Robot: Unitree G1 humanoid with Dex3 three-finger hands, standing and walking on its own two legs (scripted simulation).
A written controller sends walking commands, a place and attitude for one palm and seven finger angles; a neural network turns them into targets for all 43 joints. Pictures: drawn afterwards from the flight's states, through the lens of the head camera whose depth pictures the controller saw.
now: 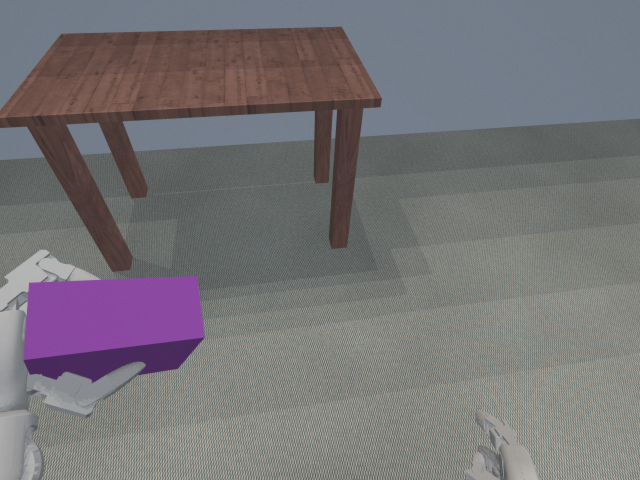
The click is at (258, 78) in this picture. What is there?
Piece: table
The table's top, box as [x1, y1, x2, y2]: [0, 27, 381, 127]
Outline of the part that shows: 381,97 341,27 71,33 61,34 2,107 0,110 0,127 376,107 380,106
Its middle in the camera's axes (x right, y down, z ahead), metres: -0.39 -0.57 +1.29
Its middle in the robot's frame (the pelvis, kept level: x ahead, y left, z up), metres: +1.32 +0.45 -0.08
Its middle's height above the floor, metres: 0.69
